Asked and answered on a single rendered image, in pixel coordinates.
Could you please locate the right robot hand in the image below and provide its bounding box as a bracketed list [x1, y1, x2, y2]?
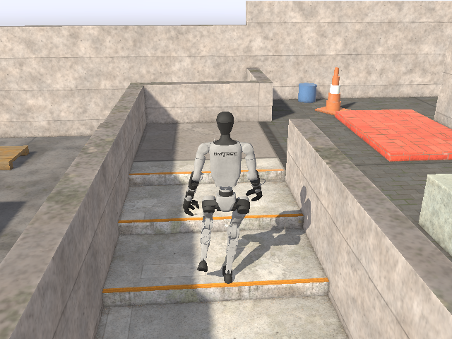
[246, 189, 262, 201]

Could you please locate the left robot forearm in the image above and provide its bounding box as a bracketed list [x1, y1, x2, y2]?
[184, 171, 199, 201]

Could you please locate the robot right upper arm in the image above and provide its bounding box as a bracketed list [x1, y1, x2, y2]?
[240, 142, 258, 181]

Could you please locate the right robot forearm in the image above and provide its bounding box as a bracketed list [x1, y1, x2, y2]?
[250, 170, 261, 193]

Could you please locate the robot left upper arm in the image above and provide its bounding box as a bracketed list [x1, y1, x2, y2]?
[192, 142, 211, 182]

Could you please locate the left robot shin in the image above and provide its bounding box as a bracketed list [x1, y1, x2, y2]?
[201, 218, 211, 262]

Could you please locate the left robot hand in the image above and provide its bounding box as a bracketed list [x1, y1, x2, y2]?
[183, 199, 199, 216]

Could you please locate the left robot thigh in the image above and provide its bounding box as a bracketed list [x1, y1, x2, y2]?
[202, 196, 217, 229]

